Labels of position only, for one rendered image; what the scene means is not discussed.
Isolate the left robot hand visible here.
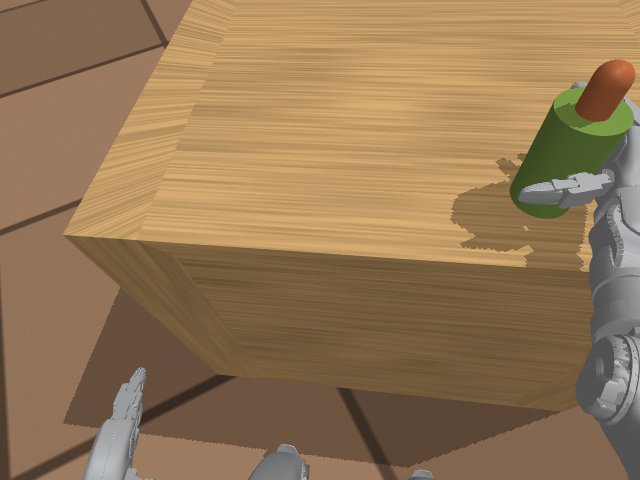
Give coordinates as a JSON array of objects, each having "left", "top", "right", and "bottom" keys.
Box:
[{"left": 82, "top": 367, "right": 155, "bottom": 480}]

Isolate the bottle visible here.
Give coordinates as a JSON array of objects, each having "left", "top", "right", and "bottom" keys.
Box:
[{"left": 510, "top": 59, "right": 635, "bottom": 219}]

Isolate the right robot hand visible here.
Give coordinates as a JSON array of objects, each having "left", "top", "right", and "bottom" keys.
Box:
[{"left": 518, "top": 82, "right": 640, "bottom": 209}]

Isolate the right robot arm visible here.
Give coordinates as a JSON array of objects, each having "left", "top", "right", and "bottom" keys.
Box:
[{"left": 575, "top": 187, "right": 640, "bottom": 480}]

